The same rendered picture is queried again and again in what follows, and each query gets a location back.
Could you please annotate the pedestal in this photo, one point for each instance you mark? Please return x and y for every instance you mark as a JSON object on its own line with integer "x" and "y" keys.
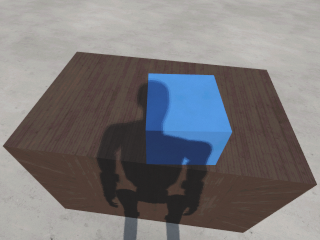
{"x": 84, "y": 141}

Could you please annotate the carton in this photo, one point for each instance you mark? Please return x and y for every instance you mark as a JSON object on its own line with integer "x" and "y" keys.
{"x": 186, "y": 122}

